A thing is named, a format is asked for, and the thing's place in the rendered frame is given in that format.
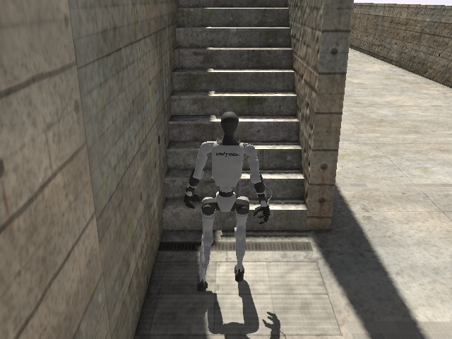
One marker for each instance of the stairs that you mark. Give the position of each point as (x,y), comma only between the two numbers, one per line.
(234,56)

